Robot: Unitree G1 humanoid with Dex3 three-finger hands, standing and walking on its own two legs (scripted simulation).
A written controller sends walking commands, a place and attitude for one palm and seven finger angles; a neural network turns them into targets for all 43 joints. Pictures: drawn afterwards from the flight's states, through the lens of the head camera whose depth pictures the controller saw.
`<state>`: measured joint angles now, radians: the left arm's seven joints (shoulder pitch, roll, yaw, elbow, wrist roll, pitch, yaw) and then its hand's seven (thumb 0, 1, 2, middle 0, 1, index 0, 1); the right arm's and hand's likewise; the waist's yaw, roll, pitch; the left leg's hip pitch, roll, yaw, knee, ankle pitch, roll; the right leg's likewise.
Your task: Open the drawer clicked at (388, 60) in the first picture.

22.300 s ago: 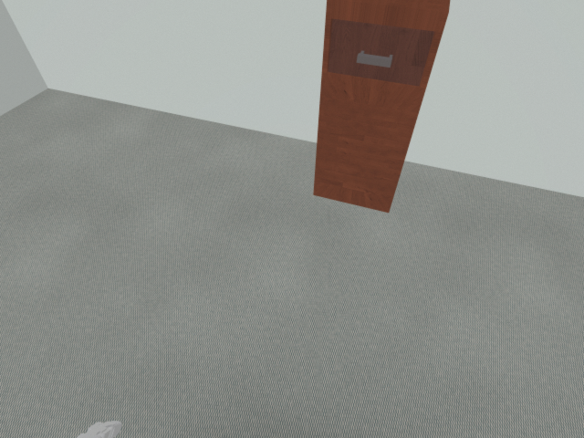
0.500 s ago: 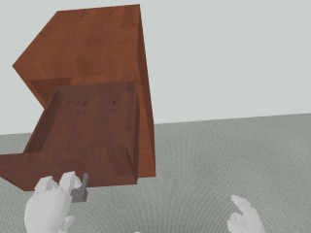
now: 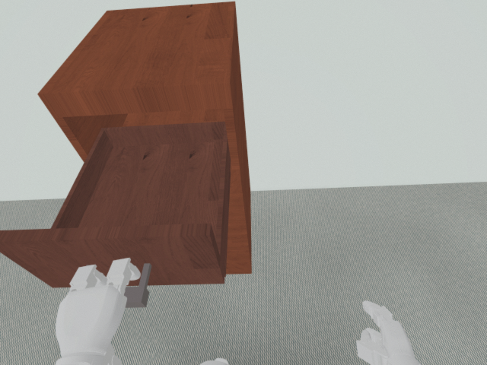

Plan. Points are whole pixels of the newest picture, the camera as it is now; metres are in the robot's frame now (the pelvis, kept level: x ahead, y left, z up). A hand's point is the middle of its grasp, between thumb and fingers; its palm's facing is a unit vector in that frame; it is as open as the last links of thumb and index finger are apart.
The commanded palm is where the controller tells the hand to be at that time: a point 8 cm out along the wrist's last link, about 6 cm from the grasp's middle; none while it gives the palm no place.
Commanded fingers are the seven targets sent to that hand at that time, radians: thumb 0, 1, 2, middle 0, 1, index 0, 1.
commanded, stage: lift the hand off the handle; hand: left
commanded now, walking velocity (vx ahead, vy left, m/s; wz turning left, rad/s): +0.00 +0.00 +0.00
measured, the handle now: (113, 284) +0.23 +0.25 +0.02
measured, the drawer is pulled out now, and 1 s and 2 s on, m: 0.30 0.30 0.30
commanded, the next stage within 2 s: draw the hand back to the body in 1.32 s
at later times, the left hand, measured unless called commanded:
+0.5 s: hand (94, 303) +0.18 +0.24 +0.06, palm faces +0.06 -0.09 -0.99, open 13.6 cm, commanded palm +0.16 +0.24 +0.12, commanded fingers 0.00 -0.50 0.30 -0.30 -1.20 -0.30 -1.20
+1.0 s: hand (64, 274) +0.19 +0.25 +0.14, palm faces +0.11 -0.10 -0.99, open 13.7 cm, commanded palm +0.16 +0.24 +0.19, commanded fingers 0.00 -0.50 0.30 -0.30 -1.20 -0.30 -1.20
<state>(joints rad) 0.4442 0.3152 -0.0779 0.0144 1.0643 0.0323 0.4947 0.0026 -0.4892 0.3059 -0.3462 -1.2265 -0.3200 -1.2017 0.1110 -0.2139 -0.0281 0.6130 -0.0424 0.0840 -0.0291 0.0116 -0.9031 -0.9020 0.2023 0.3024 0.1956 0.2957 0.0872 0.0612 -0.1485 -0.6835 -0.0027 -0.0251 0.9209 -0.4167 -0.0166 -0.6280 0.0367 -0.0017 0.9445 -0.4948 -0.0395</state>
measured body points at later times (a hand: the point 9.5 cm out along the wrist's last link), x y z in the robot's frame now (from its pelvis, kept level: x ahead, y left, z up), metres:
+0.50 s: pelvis +0.01 +0.00 +0.02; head +0.01 -0.03 +0.47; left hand +0.18 +0.24 +0.11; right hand +0.23 -0.21 -0.07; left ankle +0.02 +0.13 -0.69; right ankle -0.01 -0.10 -0.69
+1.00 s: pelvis +0.01 +0.01 +0.04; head +0.00 -0.04 +0.49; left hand +0.18 +0.25 +0.19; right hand +0.24 -0.19 -0.05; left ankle +0.02 +0.13 -0.69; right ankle -0.01 -0.10 -0.69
